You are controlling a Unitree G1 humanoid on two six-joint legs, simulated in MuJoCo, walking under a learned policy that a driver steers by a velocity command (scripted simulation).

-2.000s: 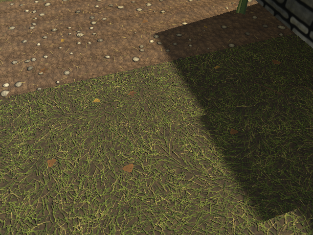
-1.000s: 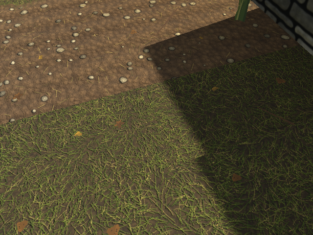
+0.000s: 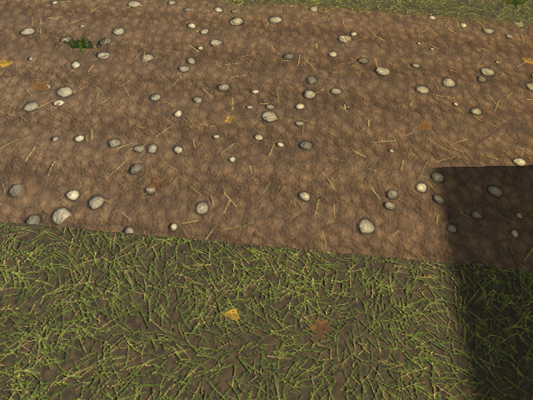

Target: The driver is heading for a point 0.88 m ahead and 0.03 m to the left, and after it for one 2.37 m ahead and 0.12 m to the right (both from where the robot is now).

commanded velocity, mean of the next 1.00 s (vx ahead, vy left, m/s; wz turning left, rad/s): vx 0.50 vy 0.00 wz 0.33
